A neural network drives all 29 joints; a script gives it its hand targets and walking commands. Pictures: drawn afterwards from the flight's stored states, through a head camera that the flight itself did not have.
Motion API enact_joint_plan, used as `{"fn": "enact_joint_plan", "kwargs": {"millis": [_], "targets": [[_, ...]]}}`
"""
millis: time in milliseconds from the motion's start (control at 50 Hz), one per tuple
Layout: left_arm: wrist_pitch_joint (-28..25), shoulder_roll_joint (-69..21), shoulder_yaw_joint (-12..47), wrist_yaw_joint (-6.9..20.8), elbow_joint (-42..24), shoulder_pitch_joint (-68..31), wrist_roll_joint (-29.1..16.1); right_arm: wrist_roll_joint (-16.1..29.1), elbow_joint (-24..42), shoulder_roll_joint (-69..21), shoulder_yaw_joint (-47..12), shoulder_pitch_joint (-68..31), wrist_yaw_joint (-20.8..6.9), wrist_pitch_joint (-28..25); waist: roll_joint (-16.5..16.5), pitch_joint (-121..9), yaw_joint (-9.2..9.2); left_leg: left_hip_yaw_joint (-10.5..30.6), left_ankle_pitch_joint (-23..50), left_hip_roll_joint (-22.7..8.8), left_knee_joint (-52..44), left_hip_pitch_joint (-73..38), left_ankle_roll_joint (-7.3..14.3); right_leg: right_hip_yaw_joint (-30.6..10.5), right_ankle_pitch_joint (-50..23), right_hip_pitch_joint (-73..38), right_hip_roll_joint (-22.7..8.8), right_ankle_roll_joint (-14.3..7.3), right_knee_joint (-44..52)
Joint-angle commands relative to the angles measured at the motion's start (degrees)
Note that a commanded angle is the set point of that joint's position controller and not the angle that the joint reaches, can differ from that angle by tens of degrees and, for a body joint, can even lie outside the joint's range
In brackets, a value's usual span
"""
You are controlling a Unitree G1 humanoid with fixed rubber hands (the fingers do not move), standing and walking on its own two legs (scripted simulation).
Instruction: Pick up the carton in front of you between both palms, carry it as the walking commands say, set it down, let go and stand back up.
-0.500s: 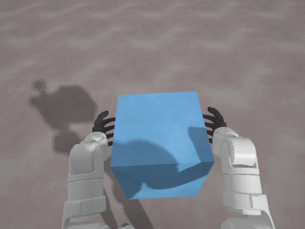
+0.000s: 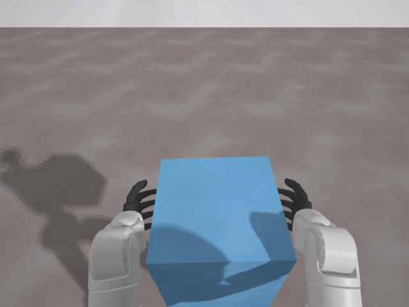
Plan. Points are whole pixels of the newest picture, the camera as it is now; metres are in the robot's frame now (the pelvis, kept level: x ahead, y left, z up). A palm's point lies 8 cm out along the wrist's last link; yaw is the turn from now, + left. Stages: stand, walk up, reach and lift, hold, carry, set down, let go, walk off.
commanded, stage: carry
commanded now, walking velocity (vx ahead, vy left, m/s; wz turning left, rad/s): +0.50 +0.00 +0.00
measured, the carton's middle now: (216, 235) +0.27 +0.00 +0.01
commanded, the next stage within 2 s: none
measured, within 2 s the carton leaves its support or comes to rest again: neither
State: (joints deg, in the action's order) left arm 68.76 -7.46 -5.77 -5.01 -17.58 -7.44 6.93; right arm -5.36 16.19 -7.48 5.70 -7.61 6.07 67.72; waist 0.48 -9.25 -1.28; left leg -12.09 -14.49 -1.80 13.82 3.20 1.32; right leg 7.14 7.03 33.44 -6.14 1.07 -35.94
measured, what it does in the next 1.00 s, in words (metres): walks ahead: right foot, then left foot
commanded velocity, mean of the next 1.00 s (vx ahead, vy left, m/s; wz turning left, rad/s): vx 0.04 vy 0.00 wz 0.00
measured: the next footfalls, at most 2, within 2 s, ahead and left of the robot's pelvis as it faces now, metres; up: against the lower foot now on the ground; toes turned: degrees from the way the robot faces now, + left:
right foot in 0.12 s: +0.27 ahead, -0.13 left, +0.00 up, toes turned -9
left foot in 0.48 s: +0.36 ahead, +0.11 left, +0.00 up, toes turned -13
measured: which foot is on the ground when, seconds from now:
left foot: down 0.00-0.16, up 0.18-0.46, down 0.48-1.00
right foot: up 0.00-0.10, down 0.12-1.00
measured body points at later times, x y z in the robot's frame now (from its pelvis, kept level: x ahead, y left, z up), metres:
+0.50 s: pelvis +0.25 -0.02 -0.01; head +0.23 -0.02 +0.44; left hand +0.52 +0.14 +0.08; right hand +0.53 -0.16 +0.08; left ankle +0.32 +0.09 -0.75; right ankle +0.23 -0.12 -0.75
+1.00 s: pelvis +0.30 +0.00 -0.02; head +0.28 +0.00 +0.43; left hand +0.58 +0.14 +0.05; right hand +0.58 -0.16 +0.05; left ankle +0.32 +0.09 -0.75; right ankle +0.23 -0.12 -0.75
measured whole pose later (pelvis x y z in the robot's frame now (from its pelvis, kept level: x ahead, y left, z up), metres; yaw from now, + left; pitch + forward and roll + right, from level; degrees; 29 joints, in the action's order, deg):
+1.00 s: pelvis +0.30 +0.00 -0.02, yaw +0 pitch +3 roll +0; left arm 66.2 -7.7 -6.7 -4.1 -11.6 -9.6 7.9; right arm -7.5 11.4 -7.6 7.0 -9.2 4.5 65.6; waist 0.6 -8.0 -0.3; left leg -11.8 -15.2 -3.8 32.6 20.3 1.7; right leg 9.3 22.8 10.9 -4.8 1.6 -31.1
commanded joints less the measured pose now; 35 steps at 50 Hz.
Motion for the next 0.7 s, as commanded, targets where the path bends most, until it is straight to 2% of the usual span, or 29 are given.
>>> {"fn": "enact_joint_plan", "kwargs": {"millis": [0,60,80,100,120,140,160,180,200,220,240,260,320,380,420,440,460,480,500,520,540,560,600,680], "targets": [[0.1,-50.3,40.7,13.6,-2.3,-27.2,-22.6,23.0,3.4,-49.5,-39.5,-26.8,-16.3,1.0,-8.8,-3.6,-0.03,5.7,18.0,-12.5,-3.5,-5.7,4.7,3.3,-4.1,-0.3,1.6,-0.5,5.3],[0.9,-48.7,40.1,14.0,-1.5,-28.4,-23.0,22.1,2.3,-48.2,-39.2,-27.4,-15.9,1.6,-9.5,-2.5,-0.03,4.5,20.7,-12.5,1.0,-5.5,3.7,4.9,-2.9,-5.9,2.6,-1.9,8.6],[1.1,-48.5,39.7,14.1,-0.8,-28.0,-23.0,22.0,2.1,-48.0,-39.2,-28.1,-15.8,1.8,-8.8,-3.6,0.70,2.5,23.9,-11.6,6.3,-3.9,2.9,6.9,-1.4,-11.8,4.2,-2.4,10.7],[1.2,-48.3,39.3,14.2,0.2,-27.4,-22.8,21.8,1.8,-47.9,-39.2,-28.0,-15.7,2.0,-6.4,-6.0,1.41,-0.4,28.6,-9.2,15.6,0.2,1.1,8.4,0.1,-21.8,5.9,-2.8,11.5],[1.3,-48.2,38.7,14.3,1.4,-26.3,-22.4,21.8,1.5,-46.9,-39.1,-27.9,-15.6,2.2,-2.3,-9.5,2.55,-0.9,20.4,-7.5,26.8,8.0,-1.3,0.4,-1.9,-32.8,-0.6,-3.6,12.5],[0.9,-47.3,37.5,14.5,3.2,-26.2,-21.6,22.4,2.2,-48.1,-40.1,-29.6,-15.5,2.8,12.6,-15.2,2.90,0.6,6.4,-1.2,44.3,23.9,-4.5,-23.3,-4.4,-46.4,-15.2,-11.5,15.8],[0.6,-48.9,37.8,14.5,3.9,-25.3,-22.3,22.6,2.2,-48.4,-40.0,-29.9,-15.7,2.7,17.6,-14.7,2.69,4.9,-15.0,2.9,53.1,32.9,-4.4,-31.0,-20.8,-48.7,-18.8,-14.8,19.6],[0.2,-50.8,38.2,14.7,2.1,-26.3,-23.0,23.0,1.6,-51.0,-40.5,-30.4,-15.9,2.2,13.3,-15.2,2.37,9.3,-16.4,-0.2,57.7,33.9,-3.0,-24.8,-31.1,-47.3,-18.5,-14.5,17.7],[-0.4,-53.2,38.9,14.9,1.0,-27.0,-23.6,23.5,2.0,-52.8,-40.6,-30.8,-16.1,1.5,8.6,-15.9,2.44,10.6,-15.1,-2.1,57.0,33.2,-2.0,-19.5,-36.3,-44.9,-17.2,-13.3,16.4],[-1.0,-55.2,39.5,15.1,-0.5,-28.2,-24.0,23.6,2.6,-54.4,-40.9,-31.0,-16.2,0.8,4.6,-15.0,2.12,11.5,-12.1,-4.2,52.2,31.7,-1.6,-15.1,-34.7,-41.1,-15.9,-11.0,17.1],[-1.5,-56.4,39.9,15.3,-1.7,-28.7,-24.4,23.4,3.4,-55.3,-41.3,-30.8,-16.0,0.2,4.2,-14.6,1.74,11.3,-9.4,-5.4,45.0,28.3,-1.7,-10.6,-31.3,-37.4,-14.0,-8.7,18.8],[-2.0,-57.0,40.2,15.5,-2.6,-28.9,-24.7,23.0,4.4,-55.7,-41.7,-30.5,-15.7,-0.3,5.7,-14.9,1.58,9.4,-8.2,-4.4,39.5,24.8,-2.0,-6.7,-30.5,-35.0,-12.2,-7.6,19.3],[-2.4,-56.1,40.4,15.9,-4.1,-26.4,-25.0,21.8,5.7,-56.4,-42.4,-26.9,-14.8,-1.4,7.8,-15.8,1.50,6.1,-6.0,-1.9,26.3,18.3,-3.0,-0.5,-30.0,-32.2,-9.8,-8.0,18.7],[-2.2,-53.5,40.6,15.9,-6.1,-24.9,-24.9,21.7,8.9,-54.1,-42.5,-26.7,-14.3,-1.2,9.5,-15.3,2.00,4.2,3.4,-1.5,19.2,15.4,-3.2,1.1,-27.5,-31.4,-9.5,-7.8,17.6],[-1.6,-51.7,40.4,15.5,-6.4,-25.2,-24.4,22.1,9.4,-52.1,-42.2,-26.9,-14.4,-0.3,7.7,-13.9,1.62,2.6,13.9,-1.8,11.3,10.3,-3.2,2.7,-19.9,-28.4,-7.5,-5.9,14.7],[-1.1,-50.6,40.2,15.4,-5.9,-25.0,-23.9,22.1,9.0,-50.9,-42.0,-26.7,-14.6,0.3,6.0,-12.6,1.50,2.6,18.9,-2.5,6.8,8.1,-3.3,2.7,-15.4,-27.0,-6.1,-4.2,12.9],[-0.6,-49.5,39.8,15.2,-4.9,-24.8,-23.1,22.1,8.3,-49.6,-41.6,-26.5,-14.8,1.1,4.2,-12.4,1.37,4.0,21.5,-5.3,6.0,4.0,-3.1,2.2,-10.7,-24.1,-5.8,-2.7,11.0],[-0.1,-48.2,39.1,15.0,-3.3,-24.1,-22.5,22.0,7.2,-47.8,-40.9,-26.5,-15.1,2.0,0.5,-12.8,1.72,8.6,33.6,-10.9,8.1,-0.4,-2.5,2.3,-2.6,-19.9,-4.6,-1.1,7.9],[0.8,-47.9,39.6,14.8,-3.4,-25.5,-22.3,21.4,5.1,-47.2,-40.0,-27.2,-15.5,2.3,-4.4,-13.4,2.03,10.8,42.8,-13.7,11.7,-1.8,0.8,0.3,3.3,-18.8,-2.3,0.5,9.0],[1.7,-47.1,39.7,14.7,-3.1,-26.8,-22.4,21.2,2.3,-47.7,-38.9,-26.2,-15.8,2.3,-7.6,-12.5,1.66,12.7,36.2,-14.2,10.2,1.3,1.9,-0.4,7.1,-20.3,-2.1,0.8,10.0],[2.2,-47.3,39.9,14.7,-2.1,-28.0,-22.5,21.1,0.6,-48.3,-38.2,-25.7,-16.0,2.4,-7.6,-10.5,1.58,12.7,33.7,-13.3,9.1,4.2,1.8,-0.6,6.3,-21.6,-2.5,1.0,9.4],[2.4,-47.9,39.9,14.9,-0.6,-28.4,-22.6,20.8,-1.2,-48.9,-37.6,-25.2,-16.1,2.6,-6.4,-10.4,1.56,11.8,34.3,-12.4,9.6,4.8,1.5,-0.9,3.9,-22.5,-2.9,1.0,9.1],[2.3,-49.1,40.0,15.1,0.8,-29.3,-22.9,20.5,-2.6,-50.0,-37.1,-25.6,-16.2,2.5,-5.9,-10.6,1.46,9.8,38.1,-10.7,12.2,4.4,1.0,-1.0,-2.7,-22.6,-3.4,1.0,8.7],[1.6,-51.5,40.4,15.1,0.0,-32.0,-23.8,21.6,-0.8,-51.9,-38.0,-29.6,-16.0,1.8,-3.4,-13.2,1.29,8.4,41.5,-9.6,15.4,2.5,1.2,-0.6,-8.6,-23.3,-3.0,1.2,7.6]]}}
